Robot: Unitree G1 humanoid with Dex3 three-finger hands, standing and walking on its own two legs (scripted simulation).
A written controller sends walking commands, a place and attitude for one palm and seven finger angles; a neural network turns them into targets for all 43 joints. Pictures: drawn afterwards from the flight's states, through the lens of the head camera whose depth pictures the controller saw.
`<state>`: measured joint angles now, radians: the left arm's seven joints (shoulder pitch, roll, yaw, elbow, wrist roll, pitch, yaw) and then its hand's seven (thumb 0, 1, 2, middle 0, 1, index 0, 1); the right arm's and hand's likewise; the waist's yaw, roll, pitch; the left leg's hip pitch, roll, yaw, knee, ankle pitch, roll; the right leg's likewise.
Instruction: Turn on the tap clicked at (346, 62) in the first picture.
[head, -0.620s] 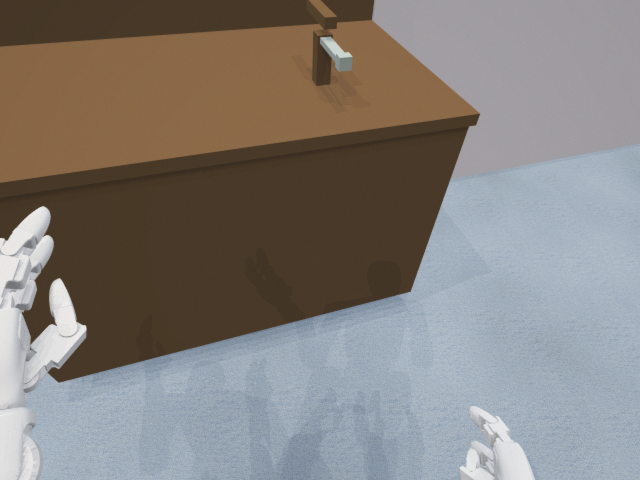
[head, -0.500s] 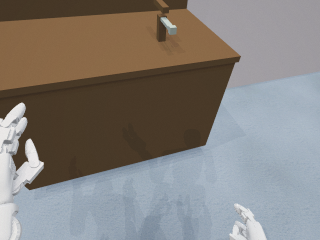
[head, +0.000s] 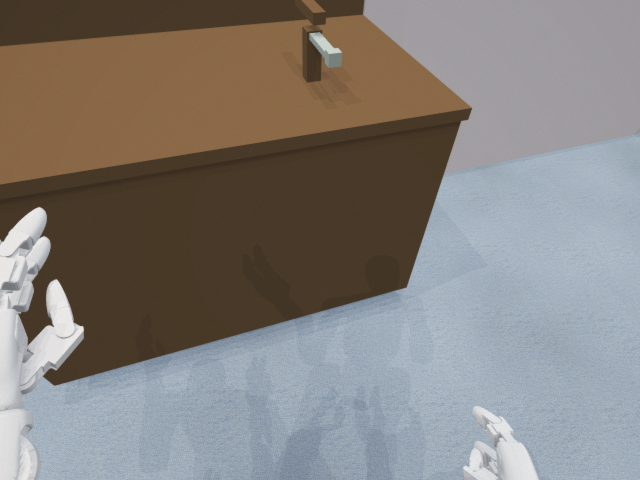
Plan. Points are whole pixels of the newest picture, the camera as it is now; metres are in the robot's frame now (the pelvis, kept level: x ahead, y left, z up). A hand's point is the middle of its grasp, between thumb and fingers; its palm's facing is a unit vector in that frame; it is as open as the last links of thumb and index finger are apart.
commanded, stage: walk to a spot facing it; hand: left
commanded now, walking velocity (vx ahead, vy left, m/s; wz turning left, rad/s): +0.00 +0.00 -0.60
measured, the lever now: (333, 57) +0.86 +0.04 +0.15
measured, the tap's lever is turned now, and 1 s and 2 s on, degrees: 0 0 0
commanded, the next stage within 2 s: turn to face it in 1.94 s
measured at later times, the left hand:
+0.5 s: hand (153, 304) +0.24 +0.19 +0.16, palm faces +0.27 -0.87 -0.40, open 7.4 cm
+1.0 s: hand (302, 281) +0.27 +0.05 +0.17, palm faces -0.09 -0.86 -0.49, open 7.4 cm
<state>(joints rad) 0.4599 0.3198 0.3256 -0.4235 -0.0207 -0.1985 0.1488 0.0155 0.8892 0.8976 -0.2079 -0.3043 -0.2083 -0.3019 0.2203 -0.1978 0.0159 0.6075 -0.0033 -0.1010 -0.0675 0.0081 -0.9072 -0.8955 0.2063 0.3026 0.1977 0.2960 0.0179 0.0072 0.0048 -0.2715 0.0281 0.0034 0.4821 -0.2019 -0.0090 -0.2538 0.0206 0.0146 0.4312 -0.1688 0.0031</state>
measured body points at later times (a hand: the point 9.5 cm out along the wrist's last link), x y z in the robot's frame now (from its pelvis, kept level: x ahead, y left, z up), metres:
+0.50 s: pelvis -0.02 -0.01 -0.02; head +0.02 -0.02 +0.43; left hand +0.22 +0.23 +0.18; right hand +0.10 -0.27 -0.11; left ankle +0.03 +0.12 -0.74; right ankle +0.04 -0.12 -0.74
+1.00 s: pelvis -0.03 -0.05 +0.00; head +0.01 -0.09 +0.44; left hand +0.27 +0.09 +0.19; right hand +0.01 -0.34 -0.10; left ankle +0.00 +0.11 -0.67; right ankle -0.02 -0.11 -0.74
